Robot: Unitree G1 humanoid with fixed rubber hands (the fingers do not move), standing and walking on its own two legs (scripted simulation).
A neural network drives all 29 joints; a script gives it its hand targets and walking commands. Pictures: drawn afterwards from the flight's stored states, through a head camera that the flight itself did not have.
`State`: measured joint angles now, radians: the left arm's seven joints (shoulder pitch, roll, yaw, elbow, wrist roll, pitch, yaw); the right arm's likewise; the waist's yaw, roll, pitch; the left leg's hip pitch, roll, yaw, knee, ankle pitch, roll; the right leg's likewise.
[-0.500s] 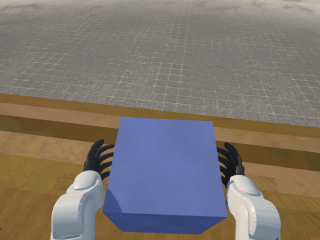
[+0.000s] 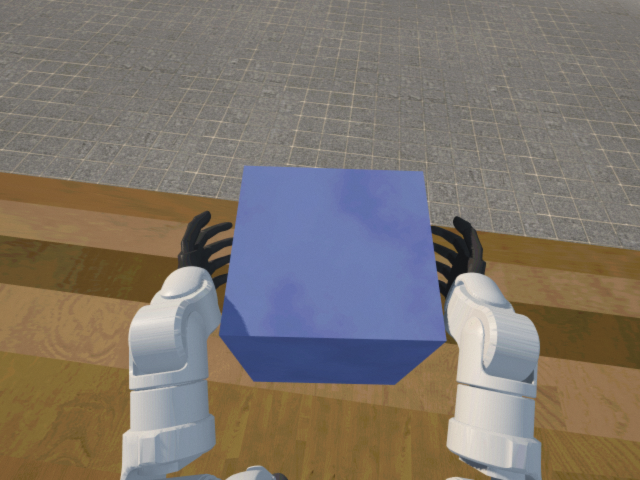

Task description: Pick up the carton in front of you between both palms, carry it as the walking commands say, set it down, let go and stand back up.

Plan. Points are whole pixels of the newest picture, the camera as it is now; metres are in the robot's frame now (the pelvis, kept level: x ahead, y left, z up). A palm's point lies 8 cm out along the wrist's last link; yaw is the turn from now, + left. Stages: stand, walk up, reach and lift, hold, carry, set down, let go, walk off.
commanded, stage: carry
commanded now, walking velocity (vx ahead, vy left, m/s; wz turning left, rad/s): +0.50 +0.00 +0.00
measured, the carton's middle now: (328, 288) +0.35 +0.00 +0.03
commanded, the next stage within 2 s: none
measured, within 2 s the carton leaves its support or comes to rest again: neither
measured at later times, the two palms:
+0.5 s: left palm (252, 158) +0.62 +0.13 +0.02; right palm (426, 162) +0.63 -0.18 +0.02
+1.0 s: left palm (266, 127) +0.93 +0.14 -0.14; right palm (386, 132) +0.93 -0.17 -0.14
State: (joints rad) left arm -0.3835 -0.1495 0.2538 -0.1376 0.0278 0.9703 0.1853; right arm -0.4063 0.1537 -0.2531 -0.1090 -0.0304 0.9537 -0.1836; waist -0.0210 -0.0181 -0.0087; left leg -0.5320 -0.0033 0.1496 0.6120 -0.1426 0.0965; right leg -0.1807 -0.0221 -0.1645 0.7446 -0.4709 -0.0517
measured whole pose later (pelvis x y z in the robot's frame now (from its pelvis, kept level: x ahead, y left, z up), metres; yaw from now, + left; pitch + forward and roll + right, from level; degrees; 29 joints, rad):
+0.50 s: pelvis +0.30 -0.03 -0.10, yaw +0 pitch +2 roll +1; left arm -0.39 -0.12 0.23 -0.11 0.02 0.99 0.21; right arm -0.42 0.12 -0.23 -0.09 -0.02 0.99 -0.22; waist 0.03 0.00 -0.06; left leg -0.44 -0.01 0.02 1.41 -0.61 0.05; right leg -0.43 0.05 -0.09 0.69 -0.31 -0.12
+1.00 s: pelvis +0.61 -0.01 -0.21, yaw +1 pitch +3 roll +0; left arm -0.32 -0.12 0.20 -0.05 -0.02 0.85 0.21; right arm -0.32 0.15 -0.22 -0.06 -0.03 0.84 -0.21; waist -0.02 0.01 0.00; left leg -0.49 -0.07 0.11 0.73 -0.30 0.13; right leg -0.53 0.04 -0.01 1.53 -0.60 -0.05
